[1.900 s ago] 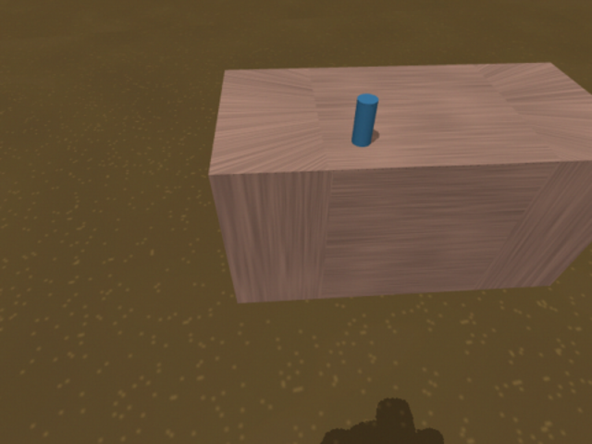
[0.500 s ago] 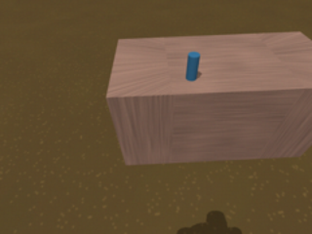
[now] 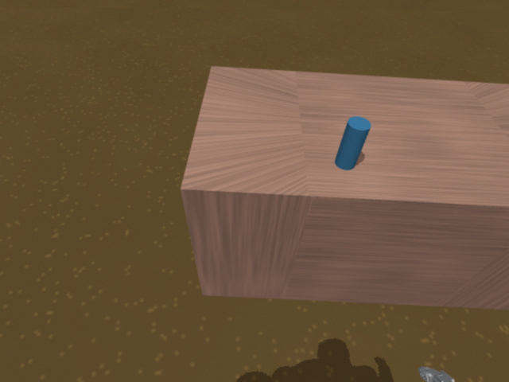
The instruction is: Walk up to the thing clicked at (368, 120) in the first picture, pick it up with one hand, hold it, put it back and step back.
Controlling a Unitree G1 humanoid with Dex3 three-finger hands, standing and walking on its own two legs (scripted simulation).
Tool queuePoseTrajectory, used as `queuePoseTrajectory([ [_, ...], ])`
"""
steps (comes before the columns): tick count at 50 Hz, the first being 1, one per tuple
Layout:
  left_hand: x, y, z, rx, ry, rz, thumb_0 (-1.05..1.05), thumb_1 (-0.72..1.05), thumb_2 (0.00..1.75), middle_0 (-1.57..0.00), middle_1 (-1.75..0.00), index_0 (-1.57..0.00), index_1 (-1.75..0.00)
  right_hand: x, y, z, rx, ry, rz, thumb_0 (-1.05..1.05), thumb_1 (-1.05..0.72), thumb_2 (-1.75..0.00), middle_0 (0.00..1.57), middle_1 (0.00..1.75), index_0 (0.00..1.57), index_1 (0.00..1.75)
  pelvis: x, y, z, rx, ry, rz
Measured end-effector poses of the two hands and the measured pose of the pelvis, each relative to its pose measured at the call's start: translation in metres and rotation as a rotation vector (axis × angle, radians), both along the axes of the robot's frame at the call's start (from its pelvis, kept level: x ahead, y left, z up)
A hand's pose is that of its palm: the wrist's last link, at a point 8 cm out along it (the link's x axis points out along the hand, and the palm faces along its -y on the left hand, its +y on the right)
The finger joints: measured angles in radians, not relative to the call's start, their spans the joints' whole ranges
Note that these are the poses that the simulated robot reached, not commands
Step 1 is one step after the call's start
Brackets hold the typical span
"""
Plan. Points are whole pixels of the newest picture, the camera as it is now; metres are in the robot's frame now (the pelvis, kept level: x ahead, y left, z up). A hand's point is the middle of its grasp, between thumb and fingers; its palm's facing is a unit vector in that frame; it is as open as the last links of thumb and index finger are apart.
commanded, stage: walk up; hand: right
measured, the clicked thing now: (351, 144) +0.69 -0.24 -0.04
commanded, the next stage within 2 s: none
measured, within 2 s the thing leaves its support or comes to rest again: neither
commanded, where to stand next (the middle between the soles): +0.26 -0.02 m, yaw +0 degrees
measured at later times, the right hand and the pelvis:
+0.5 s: hand (419, 347) +0.23 -0.31 -0.15, palm faces -0.06 +0.96 -0.28, open 7.4 cm; pelvis +0.17 -0.04 +0.01, yaw -1 degrees
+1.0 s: hand (386, 287) +0.35 -0.27 -0.14, palm faces -0.03 +0.92 -0.38, open 7.4 cm; pelvis +0.21 -0.01 -0.01, yaw -1 degrees
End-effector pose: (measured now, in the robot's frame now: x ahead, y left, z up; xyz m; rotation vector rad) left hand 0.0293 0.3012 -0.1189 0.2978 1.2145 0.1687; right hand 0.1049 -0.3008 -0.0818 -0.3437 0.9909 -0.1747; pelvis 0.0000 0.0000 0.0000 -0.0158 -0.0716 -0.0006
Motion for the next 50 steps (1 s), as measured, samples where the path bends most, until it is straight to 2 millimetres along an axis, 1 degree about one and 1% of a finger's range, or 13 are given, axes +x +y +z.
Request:
queuePoseTrajectory([
  [4,0.048,0.002,0.015,-0.002,-0.072,-0.034,0.01,0.91,0.89,-0.21,-0.3,-0.2,-0.3,0.007,-0.003,0.01,-0.006,0.017,-0.016,0.0,-0.9,-0.9,0.2,0.3,0.2,0.3,0.028,-0.002,0.01,0.011,-0.002,-0.002],
  [7,0.074,0.004,0.024,0.015,-0.087,-0.048,0.01,0.91,0.89,-0.21,-0.3,-0.2,-0.3,0.011,-0.01,0.01,-0.008,0.047,-0.021,0.0,-0.9,-0.9,0.2,0.3,0.2,0.3,0.048,-0.005,0.013,0.022,0.001,-0.006],
  [14,0.123,-0.002,0.04,0.093,-0.05,-0.068,0.01,0.91,0.89,-0.21,-0.3,-0.2,-0.3,0.032,-0.042,-0.013,0.023,0.118,-0.054,0.01,-0.9,-0.9,0.2,0.3,0.2,0.3,0.101,-0.025,0.007,0.043,0.027,-0.017],
  [17,0.144,-0.009,0.043,0.142,-0.062,-0.059,0.01,0.91,0.89,-0.21,-0.3,-0.2,-0.3,0.051,-0.056,-0.032,0.038,0.153,-0.06,0.01,-0.9,-0.9,0.2,0.3,0.2,0.3,0.126,-0.037,-0.002,0.02,0.029,-0.016],
  [19,0.154,-0.016,0.048,0.155,-0.085,-0.047,0.01,0.91,0.89,-0.21,-0.3,-0.2,-0.3,0.066,-0.057,-0.039,0.046,0.181,-0.05,0.01,-0.9,-0.9,0.2,0.3,0.2,0.3,0.138,-0.042,-0.001,0.018,0.027,-0.009],
  [24,0.172,-0.029,0.063,0.148,-0.095,-0.013,0.01,0.91,0.89,-0.21,-0.3,-0.2,-0.3,0.113,-0.052,-0.036,0.074,0.179,-0.011,0.01,-0.9,-0.9,0.2,0.3,0.2,0.3,0.167,-0.045,0.011,0.042,0.025,-0.011],
  [28,0.187,-0.03,0.061,0.142,-0.068,-0.018,0.01,0.9,0.89,-0.21,-0.3,-0.21,-0.3,0.147,-0.047,-0.031,0.074,0.151,-0.006,0.01,-0.9,-0.9,0.2,0.3,0.2,0.3,0.186,-0.042,0.014,0.038,0.026,-0.01],
  [32,0.209,-0.024,0.046,0.122,-0.062,-0.017,0.01,0.9,0.89,-0.21,-0.3,-0.21,-0.3,0.173,-0.038,-0.028,0.047,0.153,0.002,0.01,-0.9,-0.9,0.2,0.3,0.2,0.3,0.201,-0.035,0.009,0.021,0.026,0.001],
  [36,0.233,-0.011,0.016,0.082,-0.074,-0.001,0.01,0.9,0.89,-0.21,-0.3,-0.21,-0.3,0.195,-0.026,-0.03,-0.005,0.148,0.008,0.01,-0.9,-0.9,0.2,0.3,0.2,0.3,0.216,-0.022,-0.006,0.005,0.025,0.017],
  [38,0.245,-0.008,0.003,0.061,-0.072,0.018,0.01,0.9,0.89,-0.21,-0.3,-0.21,-0.3,0.203,-0.019,-0.027,-0.025,0.144,0.012,0.01,-0.9,-0.9,0.2,0.3,0.2,0.3,0.217,-0.017,-0.009,0.022,0.02,0.019],
  [41,0.257,-0.01,-0.005,0.032,-0.063,0.017,0.01,0.91,0.89,-0.21,-0.3,-0.2,-0.3,0.212,-0.011,-0.018,-0.033,0.123,0.012,0.01,-0.9,-0.9,0.2,0.3,0.2,0.3,0.218,-0.013,-0.007,0.007,0.017,0.017],
  [45,0.262,-0.011,-0.008,0.013,-0.043,0.003,0.01,0.91,0.89,-0.21,-0.3,-0.2,-0.3,0.225,-0.007,-0.011,-0.041,0.087,0.014,0.01,-0.9,-0.9,0.2,0.3,0.2,0.3,0.217,-0.01,-0.004,0.003,0.033,0.005],
  [50,0.249,-0.008,-0.006,0.049,-0.008,-0.008,0.01,0.91,0.89,-0.21,-0.3,-0.2,-0.3,0.232,-0.013,-0.018,-0.025,0.045,0.006,0.0,-0.9,-0.9,0.2,0.3,0.2,0.3,0.211,-0.013,-0.008,0.007,0.036,-0.016],
])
